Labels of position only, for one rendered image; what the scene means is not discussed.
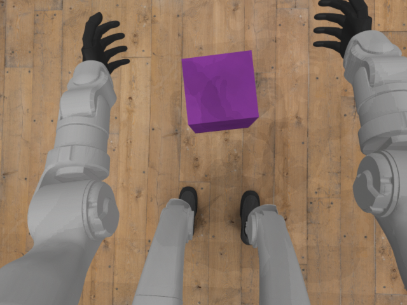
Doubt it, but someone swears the right robot forearm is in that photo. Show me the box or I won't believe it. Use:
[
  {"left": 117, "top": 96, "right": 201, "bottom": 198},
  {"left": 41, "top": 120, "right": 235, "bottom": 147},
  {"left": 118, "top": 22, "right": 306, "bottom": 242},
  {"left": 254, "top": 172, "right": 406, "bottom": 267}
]
[{"left": 343, "top": 30, "right": 407, "bottom": 155}]

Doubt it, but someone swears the carton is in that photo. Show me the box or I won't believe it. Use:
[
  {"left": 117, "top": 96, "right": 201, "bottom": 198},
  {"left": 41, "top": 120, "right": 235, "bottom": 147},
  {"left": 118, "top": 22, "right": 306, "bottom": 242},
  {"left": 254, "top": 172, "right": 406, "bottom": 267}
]
[{"left": 181, "top": 50, "right": 259, "bottom": 133}]

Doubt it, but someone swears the left robot forearm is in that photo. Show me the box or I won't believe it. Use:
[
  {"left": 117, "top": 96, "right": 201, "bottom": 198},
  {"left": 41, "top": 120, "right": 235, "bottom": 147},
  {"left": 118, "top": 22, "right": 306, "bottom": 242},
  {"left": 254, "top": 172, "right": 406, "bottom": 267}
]
[{"left": 27, "top": 60, "right": 117, "bottom": 237}]

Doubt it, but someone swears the robot left hand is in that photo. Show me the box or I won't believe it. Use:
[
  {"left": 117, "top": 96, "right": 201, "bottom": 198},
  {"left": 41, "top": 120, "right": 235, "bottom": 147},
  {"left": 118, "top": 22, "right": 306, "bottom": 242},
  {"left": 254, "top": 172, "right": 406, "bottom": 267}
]
[{"left": 81, "top": 12, "right": 130, "bottom": 74}]

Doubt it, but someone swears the right robot upper arm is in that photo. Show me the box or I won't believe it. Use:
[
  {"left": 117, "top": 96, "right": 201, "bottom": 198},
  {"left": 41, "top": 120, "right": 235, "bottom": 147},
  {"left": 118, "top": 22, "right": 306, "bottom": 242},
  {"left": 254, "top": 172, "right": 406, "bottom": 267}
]
[{"left": 352, "top": 150, "right": 407, "bottom": 291}]

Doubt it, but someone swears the left robot shin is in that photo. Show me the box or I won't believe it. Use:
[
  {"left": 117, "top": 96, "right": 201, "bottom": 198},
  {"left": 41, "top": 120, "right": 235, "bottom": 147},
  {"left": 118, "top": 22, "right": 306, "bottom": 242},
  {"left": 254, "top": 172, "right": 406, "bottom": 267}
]
[{"left": 160, "top": 198, "right": 191, "bottom": 216}]

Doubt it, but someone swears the left robot upper arm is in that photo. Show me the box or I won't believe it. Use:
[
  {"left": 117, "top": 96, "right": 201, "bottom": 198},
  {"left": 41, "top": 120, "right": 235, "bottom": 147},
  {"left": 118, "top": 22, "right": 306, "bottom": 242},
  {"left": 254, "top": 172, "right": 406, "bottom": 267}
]
[{"left": 0, "top": 179, "right": 120, "bottom": 305}]

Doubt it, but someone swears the robot right hand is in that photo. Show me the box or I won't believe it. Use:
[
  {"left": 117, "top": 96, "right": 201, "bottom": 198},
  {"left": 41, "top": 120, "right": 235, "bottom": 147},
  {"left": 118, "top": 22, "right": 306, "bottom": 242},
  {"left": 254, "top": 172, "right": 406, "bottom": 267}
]
[{"left": 313, "top": 0, "right": 372, "bottom": 58}]

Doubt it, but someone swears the robot right thigh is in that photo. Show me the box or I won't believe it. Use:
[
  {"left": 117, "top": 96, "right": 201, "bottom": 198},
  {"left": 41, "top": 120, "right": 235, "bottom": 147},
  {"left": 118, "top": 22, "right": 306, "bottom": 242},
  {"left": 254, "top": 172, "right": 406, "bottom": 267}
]
[{"left": 249, "top": 210, "right": 311, "bottom": 305}]

